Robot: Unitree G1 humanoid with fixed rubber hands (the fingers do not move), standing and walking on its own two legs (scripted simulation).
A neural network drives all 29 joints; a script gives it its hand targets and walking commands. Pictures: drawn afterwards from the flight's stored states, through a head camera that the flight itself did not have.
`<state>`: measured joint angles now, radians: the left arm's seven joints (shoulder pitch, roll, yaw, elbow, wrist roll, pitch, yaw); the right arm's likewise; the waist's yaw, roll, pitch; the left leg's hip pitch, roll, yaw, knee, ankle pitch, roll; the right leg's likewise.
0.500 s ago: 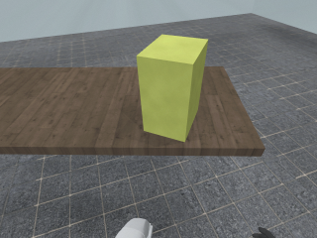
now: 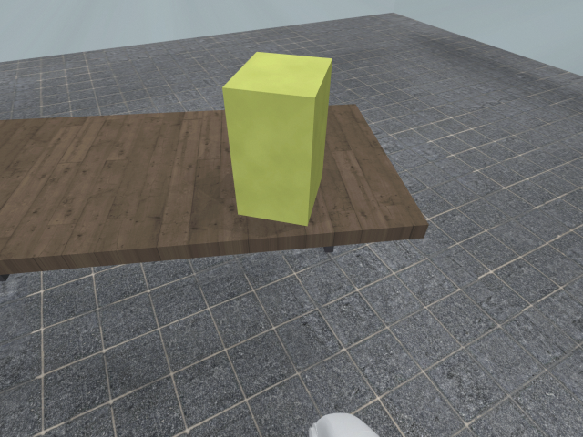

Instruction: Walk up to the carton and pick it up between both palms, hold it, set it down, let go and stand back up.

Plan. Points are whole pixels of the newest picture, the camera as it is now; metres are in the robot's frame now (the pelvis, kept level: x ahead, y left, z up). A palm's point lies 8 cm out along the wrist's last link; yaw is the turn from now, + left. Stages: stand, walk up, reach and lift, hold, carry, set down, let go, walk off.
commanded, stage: walk up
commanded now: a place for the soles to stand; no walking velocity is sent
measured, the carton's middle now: (282, 140) +0.68 +0.00 +0.09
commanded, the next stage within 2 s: none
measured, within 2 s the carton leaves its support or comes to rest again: neither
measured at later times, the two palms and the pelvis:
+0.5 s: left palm out of the picture -0.01 +0.26 -0.10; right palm out of the picture +0.01 -0.34 -0.10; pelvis -0.05 -0.04 +0.00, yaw +1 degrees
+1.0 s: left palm out of the picture +0.07 +0.30 -0.10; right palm out of the picture +0.00 -0.27 -0.07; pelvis -0.01 +0.02 +0.01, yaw +0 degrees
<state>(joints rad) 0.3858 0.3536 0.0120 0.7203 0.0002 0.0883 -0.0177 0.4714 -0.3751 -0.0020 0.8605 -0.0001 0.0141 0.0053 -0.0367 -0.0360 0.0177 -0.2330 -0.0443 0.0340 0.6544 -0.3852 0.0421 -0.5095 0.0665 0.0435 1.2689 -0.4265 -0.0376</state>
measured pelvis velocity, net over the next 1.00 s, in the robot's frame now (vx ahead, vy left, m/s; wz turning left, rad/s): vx -0.01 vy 0.02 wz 0.01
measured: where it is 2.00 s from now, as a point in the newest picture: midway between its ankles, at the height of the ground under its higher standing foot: outside the picture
